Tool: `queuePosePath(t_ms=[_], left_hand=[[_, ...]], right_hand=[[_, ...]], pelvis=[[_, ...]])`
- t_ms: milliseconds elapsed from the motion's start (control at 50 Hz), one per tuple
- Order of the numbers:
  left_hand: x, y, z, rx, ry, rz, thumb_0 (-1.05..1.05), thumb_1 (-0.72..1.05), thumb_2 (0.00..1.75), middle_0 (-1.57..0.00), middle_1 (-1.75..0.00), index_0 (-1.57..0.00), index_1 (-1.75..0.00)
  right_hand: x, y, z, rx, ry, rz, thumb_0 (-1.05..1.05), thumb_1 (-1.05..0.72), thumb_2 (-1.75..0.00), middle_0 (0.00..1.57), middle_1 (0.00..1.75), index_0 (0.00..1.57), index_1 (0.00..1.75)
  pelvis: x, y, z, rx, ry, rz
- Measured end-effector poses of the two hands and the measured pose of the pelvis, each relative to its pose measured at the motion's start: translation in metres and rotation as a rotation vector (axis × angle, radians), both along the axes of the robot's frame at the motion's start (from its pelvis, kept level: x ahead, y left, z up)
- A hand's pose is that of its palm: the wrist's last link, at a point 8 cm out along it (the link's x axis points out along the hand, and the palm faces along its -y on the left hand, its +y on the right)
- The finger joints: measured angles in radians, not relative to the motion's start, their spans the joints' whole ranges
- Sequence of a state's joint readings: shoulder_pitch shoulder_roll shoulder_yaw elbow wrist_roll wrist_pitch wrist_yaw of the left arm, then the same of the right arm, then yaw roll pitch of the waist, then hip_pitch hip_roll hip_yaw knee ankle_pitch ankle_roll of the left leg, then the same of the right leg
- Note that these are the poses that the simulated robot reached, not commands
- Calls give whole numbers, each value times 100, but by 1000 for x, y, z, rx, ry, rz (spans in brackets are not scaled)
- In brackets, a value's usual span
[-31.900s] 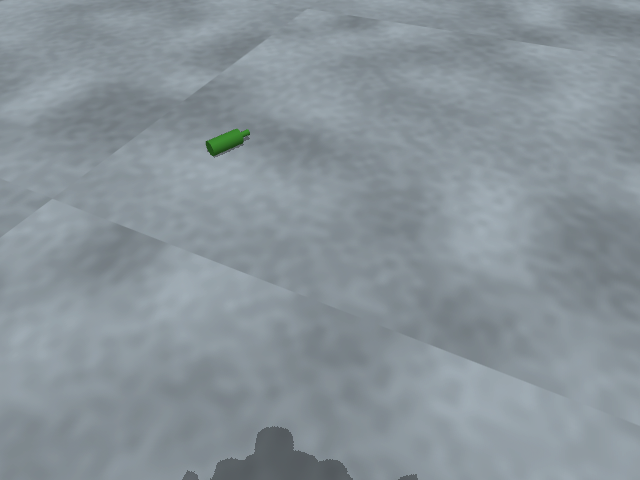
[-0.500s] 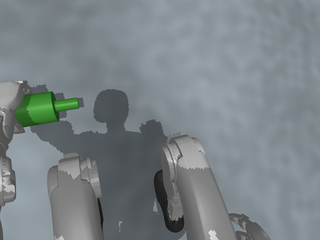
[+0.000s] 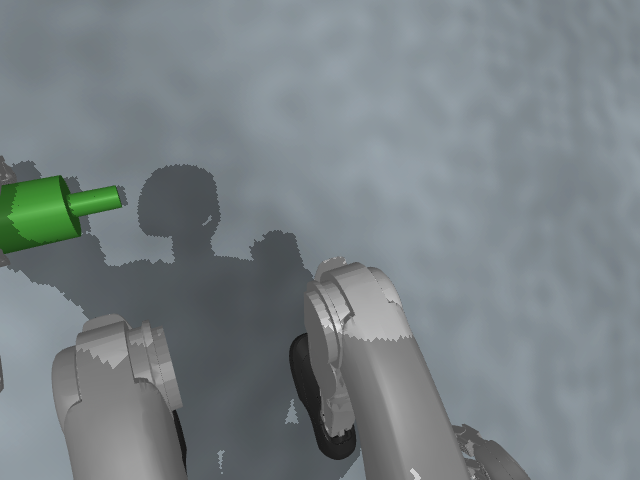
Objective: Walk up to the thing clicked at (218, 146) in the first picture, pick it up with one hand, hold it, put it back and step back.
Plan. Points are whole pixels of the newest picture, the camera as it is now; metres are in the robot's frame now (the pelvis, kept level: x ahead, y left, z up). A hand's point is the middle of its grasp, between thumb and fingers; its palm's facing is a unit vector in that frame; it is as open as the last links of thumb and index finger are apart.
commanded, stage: rest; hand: left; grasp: from above
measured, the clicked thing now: (16, 217) +0.46 +0.27 -0.24
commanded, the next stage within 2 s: open in 0.98 s
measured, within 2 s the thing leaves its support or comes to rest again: rests again in 0.70 s
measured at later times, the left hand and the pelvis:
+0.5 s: hand out of the picture +0.44 +0.30 -0.23, palm faces -0.44 -0.12 -0.89, open 10.7 cm; pelvis -0.01 +0.00 -0.01, yaw -2 degrees
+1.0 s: hand out of the picture +0.45 +0.30 -0.23, palm faces -0.43 -0.10 -0.89, open 10.7 cm; pelvis -0.01 +0.01 -0.01, yaw -3 degrees
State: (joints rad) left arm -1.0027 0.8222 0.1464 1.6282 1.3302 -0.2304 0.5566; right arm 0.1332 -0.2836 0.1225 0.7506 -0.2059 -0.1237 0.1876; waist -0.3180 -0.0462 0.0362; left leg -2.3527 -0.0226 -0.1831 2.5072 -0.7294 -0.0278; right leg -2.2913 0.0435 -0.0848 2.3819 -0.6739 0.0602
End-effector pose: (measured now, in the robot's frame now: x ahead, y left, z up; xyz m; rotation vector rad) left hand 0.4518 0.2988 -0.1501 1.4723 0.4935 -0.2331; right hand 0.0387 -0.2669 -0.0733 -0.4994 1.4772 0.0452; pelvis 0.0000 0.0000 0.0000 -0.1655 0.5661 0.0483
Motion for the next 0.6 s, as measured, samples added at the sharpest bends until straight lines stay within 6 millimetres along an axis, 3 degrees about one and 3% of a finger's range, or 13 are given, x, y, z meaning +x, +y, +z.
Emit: queuePosePath(t_ms=[600], left_hand=[[-5, 4, -22, -7, 2, 2, 0, -6, 40, -70, -45, -71, -44]], right_hand=[[-13, 3, 12, 2, 9, 93, 1, -91, -90, 20, 30, 20, 30]], pelvis=[[-5, 4, -9, -37, -62, -19]])
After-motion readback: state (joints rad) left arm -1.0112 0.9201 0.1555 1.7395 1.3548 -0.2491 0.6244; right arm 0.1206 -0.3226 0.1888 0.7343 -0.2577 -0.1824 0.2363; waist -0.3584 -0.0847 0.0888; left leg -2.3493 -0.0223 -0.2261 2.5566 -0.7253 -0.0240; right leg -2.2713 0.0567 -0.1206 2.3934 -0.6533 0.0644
